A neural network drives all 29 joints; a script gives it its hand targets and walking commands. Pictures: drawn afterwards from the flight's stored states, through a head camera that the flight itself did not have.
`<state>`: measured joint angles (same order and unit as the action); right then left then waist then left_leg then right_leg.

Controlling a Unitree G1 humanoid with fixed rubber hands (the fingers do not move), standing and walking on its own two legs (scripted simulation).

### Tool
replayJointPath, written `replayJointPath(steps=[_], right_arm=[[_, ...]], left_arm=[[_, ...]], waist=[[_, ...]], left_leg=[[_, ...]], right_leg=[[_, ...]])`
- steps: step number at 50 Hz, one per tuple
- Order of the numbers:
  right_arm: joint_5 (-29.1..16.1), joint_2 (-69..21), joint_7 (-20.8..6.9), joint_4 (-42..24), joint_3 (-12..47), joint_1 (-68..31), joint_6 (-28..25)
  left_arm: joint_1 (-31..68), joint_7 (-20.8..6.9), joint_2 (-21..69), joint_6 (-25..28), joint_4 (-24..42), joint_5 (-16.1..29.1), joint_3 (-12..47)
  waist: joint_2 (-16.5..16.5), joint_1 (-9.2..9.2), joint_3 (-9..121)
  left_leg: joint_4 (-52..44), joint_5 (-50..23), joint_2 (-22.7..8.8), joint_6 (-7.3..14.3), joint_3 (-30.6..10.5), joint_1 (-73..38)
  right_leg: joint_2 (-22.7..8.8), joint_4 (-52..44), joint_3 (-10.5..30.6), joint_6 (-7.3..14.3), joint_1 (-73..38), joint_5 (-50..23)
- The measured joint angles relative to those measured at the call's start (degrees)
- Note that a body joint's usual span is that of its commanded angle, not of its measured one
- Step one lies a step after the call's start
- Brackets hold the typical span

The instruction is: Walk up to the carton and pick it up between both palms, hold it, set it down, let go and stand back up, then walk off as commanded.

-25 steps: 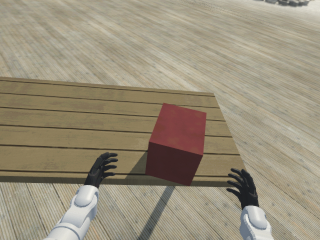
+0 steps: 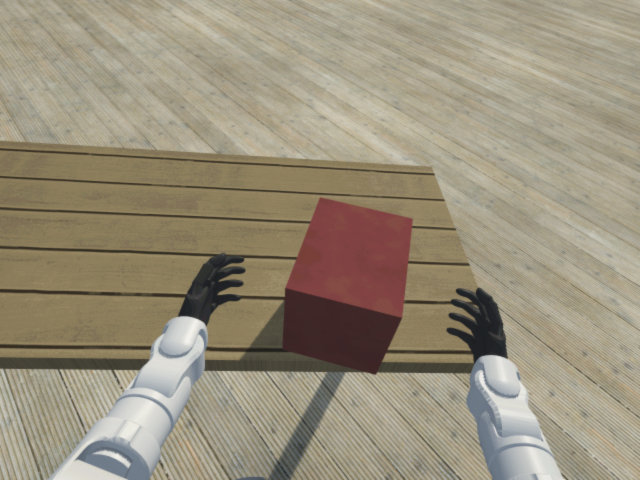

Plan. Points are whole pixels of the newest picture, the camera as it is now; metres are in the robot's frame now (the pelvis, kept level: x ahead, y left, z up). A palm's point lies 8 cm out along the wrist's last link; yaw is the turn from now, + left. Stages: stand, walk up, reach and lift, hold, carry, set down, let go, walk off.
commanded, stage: reach and lift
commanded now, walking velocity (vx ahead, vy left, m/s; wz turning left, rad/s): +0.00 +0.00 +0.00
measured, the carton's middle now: (347, 284) +0.46 -0.04 -0.07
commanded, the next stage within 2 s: none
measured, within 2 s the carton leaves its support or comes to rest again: neither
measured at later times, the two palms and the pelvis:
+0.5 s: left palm (201, 258) +0.40 +0.18 +0.05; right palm (474, 305) +0.35 -0.20 +0.04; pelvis +0.05 +0.01 +0.01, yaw -1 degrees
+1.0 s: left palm (225, 202) +0.45 +0.16 +0.11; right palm (471, 261) +0.41 -0.20 +0.08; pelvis +0.04 +0.00 +0.01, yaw -1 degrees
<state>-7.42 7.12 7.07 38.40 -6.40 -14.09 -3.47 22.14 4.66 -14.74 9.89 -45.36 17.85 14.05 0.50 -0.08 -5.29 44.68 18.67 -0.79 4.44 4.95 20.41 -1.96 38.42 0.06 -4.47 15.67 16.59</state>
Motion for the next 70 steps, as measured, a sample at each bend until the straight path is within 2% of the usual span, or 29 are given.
replayJointPath(steps=[8, 13, 17, 21, 28, 37, 44, 50, 55, 59, 63, 70], right_arm=[[-0.40, 0.00, 0.47, 0.07, -0.01, -0.23, -1.42], [-2.18, 0.00, 0.69, 0.08, -0.01, -0.27, -2.56], [-2.99, 0.00, 0.81, 0.08, 0.00, -0.31, -2.96], [-4.12, 0.00, 0.82, 0.09, 0.00, -0.46, -3.41], [-4.22, 0.01, 0.83, 0.09, -0.31, -2.70, -2.30], [-2.55, 0.00, 0.83, 4.27, -1.80, -10.71, 1.15], [0.23, 0.00, 1.27, 9.30, -3.66, -17.17, 2.63], [0.52, 0.00, 1.55, 14.21, -3.98, -20.47, 2.59], [0.56, -0.01, 1.55, 18.29, -4.09, -20.49, -1.11], [0.65, 0.00, 1.48, 23.90, -4.08, -20.50, -5.91], [0.64, -0.05, 0.88, 26.80, -4.08, -20.54, -11.19], [1.53, -0.26, 0.36, 32.22, -3.40, -21.00, -19.89]], left_arm=[[0.49, -0.12, 0.00, -1.10, -0.01, -0.89, -1.98], [0.53, -0.48, 0.00, -2.68, 0.05, -1.54, -3.48], [0.62, -0.58, 0.01, -4.47, 1.22, -1.55, -3.72], [0.45, -0.62, 0.01, -7.34, 5.25, -1.57, -3.83], [2.65, -0.77, 0.02, -12.86, 7.29, -1.84, -3.59], [7.57, -0.76, 0.02, -15.56, 7.74, -1.97, -2.71], [17.45, -0.74, 0.06, -15.60, -0.08, -1.92, -2.35], [21.95, -0.76, 0.11, -15.19, -6.63, -1.92, -2.27], [21.87, -0.74, 0.47, -10.69, -11.18, -2.04, -2.06], [21.44, -0.96, 1.03, -3.49, -17.84, -2.27, -1.96], [21.27, -1.12, 1.28, 4.19, -23.50, -2.26, -2.22], [21.56, -3.00, 2.50, 13.84, -29.72, -3.91, -5.94]], waist=[[-0.08, 0.00, 1.53], [-0.49, 0.00, 2.90], [-1.01, 0.00, 4.30], [-1.37, 0.00, 5.31], [-1.44, -0.16, 5.51], [-1.47, -0.46, 4.75], [-1.47, -0.65, 4.67], [-1.47, -1.34, 5.41], [-1.47, -1.37, 7.09], [-1.47, -1.41, 8.75], [-1.47, -1.42, 12.12], [-1.47, -1.42, 15.26]], left_leg=[[-0.21, 1.51, -0.02, 0.00, -0.02, 0.25], [-1.03, 1.92, -0.04, 0.00, -0.01, 0.60], [-1.74, 2.06, -0.04, 0.00, 0.00, 0.98], [-2.39, 2.05, -0.05, 0.00, -0.01, 1.20], [-3.86, 1.28, -0.06, 0.00, -0.01, 1.23], [-5.04, 0.06, -0.17, 0.00, -0.18, 1.25], [-5.09, -0.20, -0.18, 0.00, -0.45, 1.44], [-5.10, -0.18, -0.18, 0.00, -0.47, 2.53], [-5.10, -0.34, -0.18, 0.00, -0.48, 5.08], [-5.10, -0.76, -0.16, 0.00, -0.47, 8.62], [-4.86, -1.70, -0.14, 0.00, -0.48, 15.30], [-1.71, -1.87, -0.35, -0.57, -0.65, 26.57]], right_leg=[[0.06, -0.57, 0.00, -0.04, 0.14, 1.40], [0.12, -2.22, 0.00, -0.09, 0.14, 1.39], [0.17, -3.81, 0.00, -0.14, 0.14, 1.07], [0.23, -5.22, 0.00, -0.05, 0.03, 0.64], [0.32, -7.44, 0.00, -0.19, -0.27, -0.57], [0.47, -8.65, -0.12, -0.44, -0.30, -1.82], [0.53, -8.65, -0.36, -0.34, -0.17, -2.00], [0.54, -8.67, -0.36, -0.30, 0.92, -2.00], [0.56, -8.48, -0.37, -0.01, 3.56, -1.98], [0.56, -7.72, -0.37, 0.63, 7.44, -1.98], [0.56, -5.85, -0.38, 1.78, 14.85, -1.98], [0.56, -0.08, -0.38, 1.10, 27.27, -0.64]])
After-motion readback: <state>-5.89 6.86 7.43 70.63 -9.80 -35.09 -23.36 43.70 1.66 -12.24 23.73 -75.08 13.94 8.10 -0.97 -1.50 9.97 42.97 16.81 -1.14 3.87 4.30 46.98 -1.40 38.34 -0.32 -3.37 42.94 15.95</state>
